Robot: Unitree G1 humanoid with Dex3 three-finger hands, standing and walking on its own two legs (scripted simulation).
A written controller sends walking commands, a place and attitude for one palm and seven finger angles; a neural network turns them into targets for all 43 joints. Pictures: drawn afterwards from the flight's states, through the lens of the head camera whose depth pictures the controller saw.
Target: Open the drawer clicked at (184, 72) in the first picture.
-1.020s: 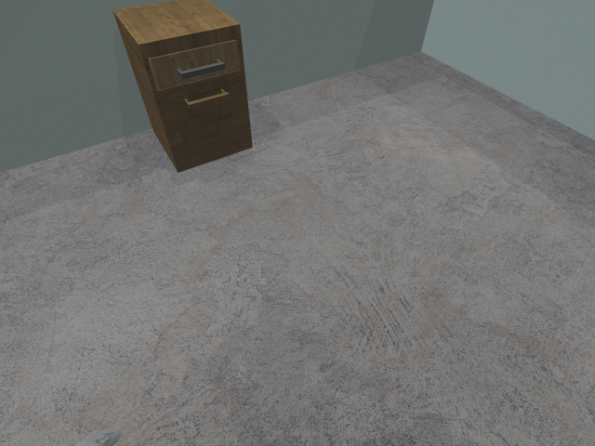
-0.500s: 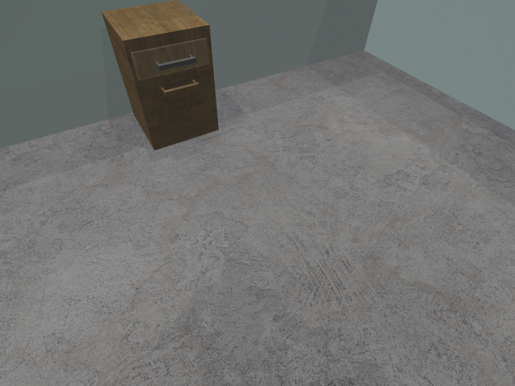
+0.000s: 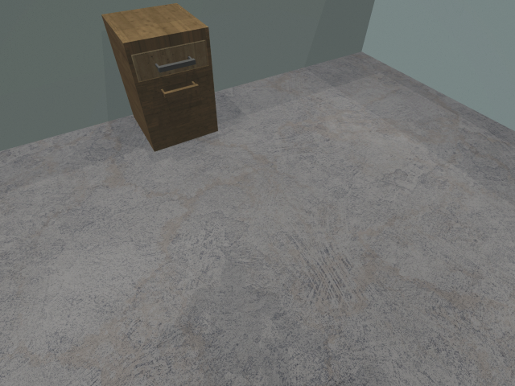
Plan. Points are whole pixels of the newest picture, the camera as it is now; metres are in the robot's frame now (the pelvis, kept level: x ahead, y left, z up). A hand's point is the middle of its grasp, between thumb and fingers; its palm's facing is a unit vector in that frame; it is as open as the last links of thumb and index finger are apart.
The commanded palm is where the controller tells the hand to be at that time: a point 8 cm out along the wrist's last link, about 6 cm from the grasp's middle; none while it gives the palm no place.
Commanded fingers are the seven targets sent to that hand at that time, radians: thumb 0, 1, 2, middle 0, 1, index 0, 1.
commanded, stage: stand and wait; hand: left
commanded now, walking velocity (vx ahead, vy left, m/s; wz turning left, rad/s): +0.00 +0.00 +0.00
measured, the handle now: (175, 63) +1.61 +0.52 -0.25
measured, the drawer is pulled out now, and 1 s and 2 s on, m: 0.00 0.00 0.00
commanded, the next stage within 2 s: look at it before walking up in 0.02 s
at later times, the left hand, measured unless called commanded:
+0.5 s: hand out of the picture +0.07 +0.25 -0.16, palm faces -0.03 -0.94 -0.33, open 7.4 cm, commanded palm none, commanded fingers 0.00 0.90 0.90 -0.20 -0.30 -0.20 -0.30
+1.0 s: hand out of the picture +0.04 +0.21 -0.19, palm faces -0.01 -0.98 -0.20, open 7.4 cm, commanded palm none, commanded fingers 0.00 0.90 0.90 -0.20 -0.30 -0.20 -0.30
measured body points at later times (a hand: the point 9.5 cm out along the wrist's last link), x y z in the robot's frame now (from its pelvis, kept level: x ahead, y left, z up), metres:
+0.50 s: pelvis +0.00 +0.00 +0.00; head +0.01 +0.00 +0.45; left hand +0.07 +0.30 -0.13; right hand +0.08 -0.29 -0.13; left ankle +0.01 +0.13 -0.74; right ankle +0.01 -0.11 -0.74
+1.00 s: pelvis +0.05 +0.01 -0.01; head +0.04 +0.02 +0.44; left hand +0.05 +0.26 -0.17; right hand +0.06 -0.25 -0.16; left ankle +0.01 +0.13 -0.74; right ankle +0.01 -0.11 -0.74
